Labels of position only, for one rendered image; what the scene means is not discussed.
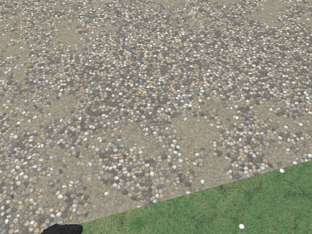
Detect left robot hand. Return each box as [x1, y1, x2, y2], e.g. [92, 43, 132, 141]
[41, 223, 83, 234]

